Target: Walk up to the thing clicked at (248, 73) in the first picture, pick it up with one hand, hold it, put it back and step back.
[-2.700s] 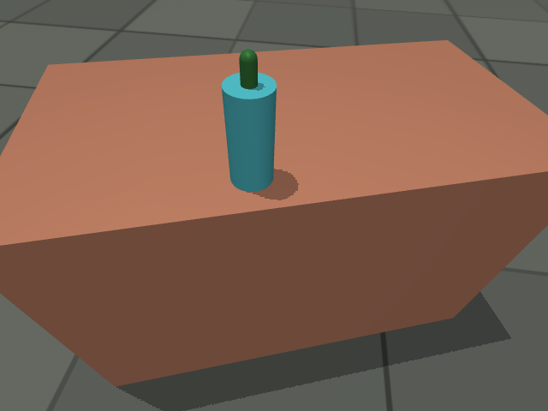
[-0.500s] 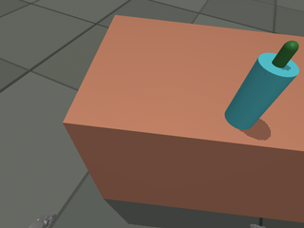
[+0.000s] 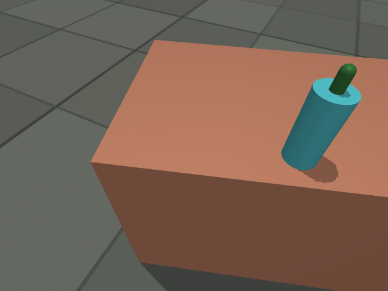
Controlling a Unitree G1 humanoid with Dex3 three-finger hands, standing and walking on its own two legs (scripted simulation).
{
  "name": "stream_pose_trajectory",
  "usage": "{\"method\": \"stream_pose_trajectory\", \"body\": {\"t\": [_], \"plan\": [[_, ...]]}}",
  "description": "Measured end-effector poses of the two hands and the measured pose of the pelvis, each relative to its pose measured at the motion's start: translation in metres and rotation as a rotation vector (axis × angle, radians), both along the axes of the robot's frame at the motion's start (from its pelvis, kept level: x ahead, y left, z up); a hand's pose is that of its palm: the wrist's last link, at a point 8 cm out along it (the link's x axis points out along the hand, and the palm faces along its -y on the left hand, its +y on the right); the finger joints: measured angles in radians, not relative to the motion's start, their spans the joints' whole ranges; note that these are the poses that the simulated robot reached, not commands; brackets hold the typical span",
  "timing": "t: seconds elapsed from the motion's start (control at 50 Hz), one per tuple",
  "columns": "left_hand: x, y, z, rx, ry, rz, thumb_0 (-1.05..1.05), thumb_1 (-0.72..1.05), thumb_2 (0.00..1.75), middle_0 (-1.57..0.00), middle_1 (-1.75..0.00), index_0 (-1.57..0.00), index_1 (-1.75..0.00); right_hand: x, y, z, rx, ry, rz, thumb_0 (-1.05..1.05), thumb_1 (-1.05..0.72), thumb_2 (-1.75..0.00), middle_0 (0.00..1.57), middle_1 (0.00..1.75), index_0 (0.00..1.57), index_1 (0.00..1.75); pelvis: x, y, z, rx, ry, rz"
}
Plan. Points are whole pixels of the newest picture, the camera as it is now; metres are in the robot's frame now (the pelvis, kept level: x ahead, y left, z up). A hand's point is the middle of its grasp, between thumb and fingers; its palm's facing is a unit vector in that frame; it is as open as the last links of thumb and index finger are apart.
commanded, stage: walk up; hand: right
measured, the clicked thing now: (320, 119) +0.44 -0.24 +0.15
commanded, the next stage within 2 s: stand in 0.88 s
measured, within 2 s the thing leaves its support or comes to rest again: neither
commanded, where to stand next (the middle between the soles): +0.07 -0.01 m, yaw -3 degrees
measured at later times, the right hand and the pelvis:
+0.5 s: hand out of the picture +0.09 -0.26 -0.15, palm faces -0.05 +0.92 -0.39, open 7.4 cm; pelvis +0.01 +0.00 +0.00, yaw +1 degrees
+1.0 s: hand out of the picture +0.10 -0.25 -0.15, palm faces -0.07 +0.93 -0.36, open 7.4 cm; pelvis +0.02 +0.00 +0.00, yaw +1 degrees
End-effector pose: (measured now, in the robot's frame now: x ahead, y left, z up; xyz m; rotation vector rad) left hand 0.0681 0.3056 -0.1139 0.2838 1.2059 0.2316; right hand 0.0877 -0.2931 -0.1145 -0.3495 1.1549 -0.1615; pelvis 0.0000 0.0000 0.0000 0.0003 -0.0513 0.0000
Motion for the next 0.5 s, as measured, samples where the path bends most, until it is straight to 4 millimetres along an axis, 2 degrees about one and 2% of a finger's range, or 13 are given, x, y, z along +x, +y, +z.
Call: {"method": "stream_pose_trajectory", "body": {"t": [0.12, 0.24, 0.5], "plan": [[-0.005, -0.005, -0.003, -0.009, 0.021, 0.016, 0.00, 0.90, 0.90, -0.20, -0.30, -0.21, -0.30, -0.013, -0.007, -0.001, -0.011, 0.051, -0.017, 0.01, -0.90, -0.90, 0.21, 0.30, 0.21, 0.30, 0.003, -0.003, 0.001, -0.002, 0.009, 0.006], [0.002, -0.008, -0.006, -0.019, 0.017, 0.021, 0.00, 0.90, 0.90, -0.20, -0.30, -0.21, -0.30, -0.019, -0.013, 0.001, -0.033, 0.078, -0.033, 0.01, -0.90, -0.90, 0.21, 0.30, 0.21, 0.30, 0.007, -0.003, 0.001, -0.004, 0.013, 0.010], [0.029, -0.007, -0.003, -0.024, -0.044, 0.015, 0.00, 0.90, 0.90, -0.20, -0.30, -0.21, -0.30, 0.001, -0.012, 0.006, -0.048, 0.030, -0.020, 0.01, -0.90, -0.90, 0.21, 0.30, 0.21, 0.30, 0.011, -0.002, 0.001, -0.004, 0.012, 0.019]]}}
